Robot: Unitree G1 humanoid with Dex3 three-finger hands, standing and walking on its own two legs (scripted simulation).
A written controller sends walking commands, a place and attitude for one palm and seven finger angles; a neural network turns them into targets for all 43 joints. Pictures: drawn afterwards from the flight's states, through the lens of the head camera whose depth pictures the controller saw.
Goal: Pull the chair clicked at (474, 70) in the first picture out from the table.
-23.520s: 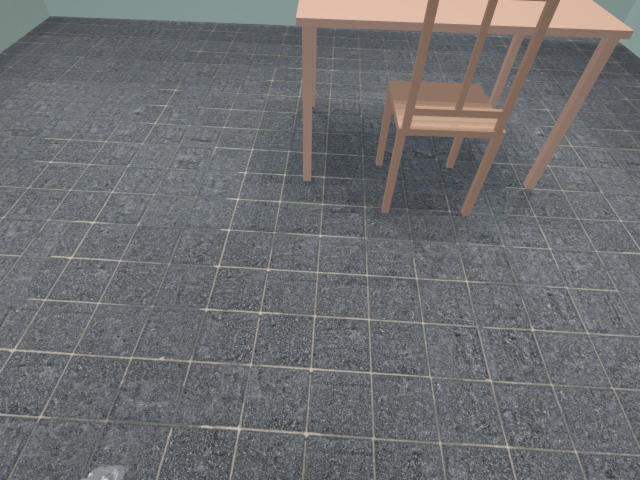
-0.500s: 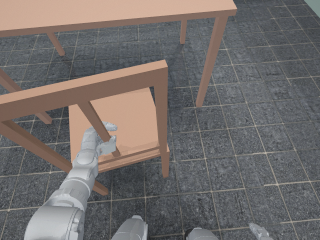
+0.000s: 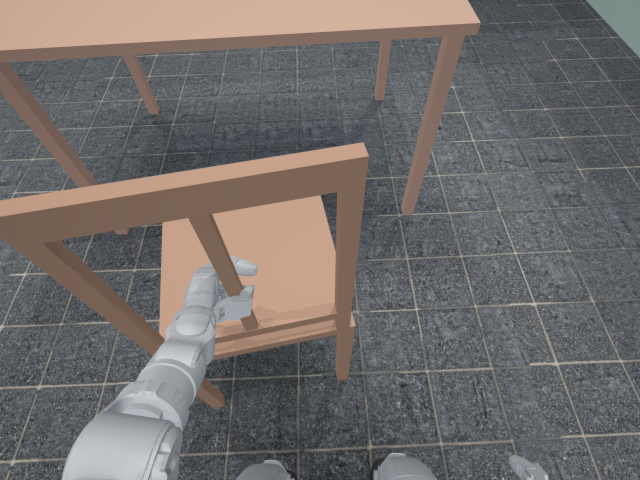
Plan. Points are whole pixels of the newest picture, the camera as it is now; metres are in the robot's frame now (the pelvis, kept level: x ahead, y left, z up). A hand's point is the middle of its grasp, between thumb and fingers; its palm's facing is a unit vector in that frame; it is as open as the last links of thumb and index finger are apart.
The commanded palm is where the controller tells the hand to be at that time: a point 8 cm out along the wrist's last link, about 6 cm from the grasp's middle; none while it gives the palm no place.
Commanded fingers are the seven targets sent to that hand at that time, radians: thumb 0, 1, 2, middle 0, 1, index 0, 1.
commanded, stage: step backward, pulling the chair out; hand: left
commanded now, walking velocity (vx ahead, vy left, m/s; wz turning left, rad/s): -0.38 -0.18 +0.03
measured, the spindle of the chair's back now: (231, 282) +0.39 +0.13 -0.05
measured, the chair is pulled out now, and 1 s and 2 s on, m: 0.43 0.63 0.63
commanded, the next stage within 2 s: stop walking, hand still on the chair in 0.26 s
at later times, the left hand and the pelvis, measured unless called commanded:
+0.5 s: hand (240, 388) +0.24 +0.11 -0.06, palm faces -0.04 -0.98 -0.19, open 5.5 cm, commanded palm +0.22 +0.16 -0.04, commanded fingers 0.00 0.90 0.90 -0.50 -1.45 -0.50 -1.45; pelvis -0.10 +0.00 +0.00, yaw -1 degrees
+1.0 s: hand (237, 452) +0.16 +0.10 -0.06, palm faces -0.03 -0.98 -0.19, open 5.5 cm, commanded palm +0.15 +0.15 -0.04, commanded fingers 0.00 0.90 0.90 -0.50 -1.45 -0.50 -1.45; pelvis -0.07 -0.01 +0.02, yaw -1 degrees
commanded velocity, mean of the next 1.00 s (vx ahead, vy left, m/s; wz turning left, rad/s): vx -0.05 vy -0.01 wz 0.02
